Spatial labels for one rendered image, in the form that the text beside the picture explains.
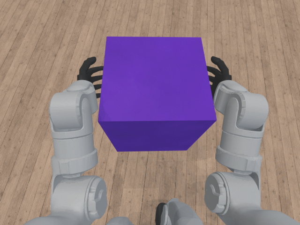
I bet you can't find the right robot upper arm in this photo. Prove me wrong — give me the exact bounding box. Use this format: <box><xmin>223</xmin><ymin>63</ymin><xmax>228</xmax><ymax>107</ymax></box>
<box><xmin>204</xmin><ymin>172</ymin><xmax>300</xmax><ymax>225</ymax></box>

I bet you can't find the left robot upper arm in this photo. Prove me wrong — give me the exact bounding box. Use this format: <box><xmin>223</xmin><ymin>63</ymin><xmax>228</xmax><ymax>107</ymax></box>
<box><xmin>23</xmin><ymin>175</ymin><xmax>107</xmax><ymax>225</ymax></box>

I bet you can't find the right robot thigh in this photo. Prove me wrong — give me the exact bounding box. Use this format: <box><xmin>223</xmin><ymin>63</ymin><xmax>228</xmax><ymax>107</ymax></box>
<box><xmin>163</xmin><ymin>201</ymin><xmax>203</xmax><ymax>225</ymax></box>

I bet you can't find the robot right hand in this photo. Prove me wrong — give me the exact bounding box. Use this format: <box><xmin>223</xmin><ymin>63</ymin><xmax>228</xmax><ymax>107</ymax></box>
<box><xmin>207</xmin><ymin>56</ymin><xmax>232</xmax><ymax>98</ymax></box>

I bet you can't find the robot left forearm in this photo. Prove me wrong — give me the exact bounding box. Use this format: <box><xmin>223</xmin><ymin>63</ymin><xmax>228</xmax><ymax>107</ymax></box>
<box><xmin>49</xmin><ymin>80</ymin><xmax>98</xmax><ymax>209</ymax></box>

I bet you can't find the robot right forearm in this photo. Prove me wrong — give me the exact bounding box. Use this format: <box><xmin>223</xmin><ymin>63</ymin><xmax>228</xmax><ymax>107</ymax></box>
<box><xmin>213</xmin><ymin>80</ymin><xmax>269</xmax><ymax>199</ymax></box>

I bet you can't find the carton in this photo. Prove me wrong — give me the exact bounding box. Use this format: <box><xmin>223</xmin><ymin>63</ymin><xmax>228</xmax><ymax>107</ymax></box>
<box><xmin>98</xmin><ymin>37</ymin><xmax>217</xmax><ymax>152</ymax></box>

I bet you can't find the right robot foot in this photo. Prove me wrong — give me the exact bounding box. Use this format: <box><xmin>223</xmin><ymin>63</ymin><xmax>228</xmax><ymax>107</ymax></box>
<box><xmin>155</xmin><ymin>202</ymin><xmax>165</xmax><ymax>225</ymax></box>

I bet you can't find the robot left hand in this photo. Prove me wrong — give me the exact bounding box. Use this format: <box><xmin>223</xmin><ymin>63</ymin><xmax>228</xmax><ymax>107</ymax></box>
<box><xmin>77</xmin><ymin>57</ymin><xmax>104</xmax><ymax>98</ymax></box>

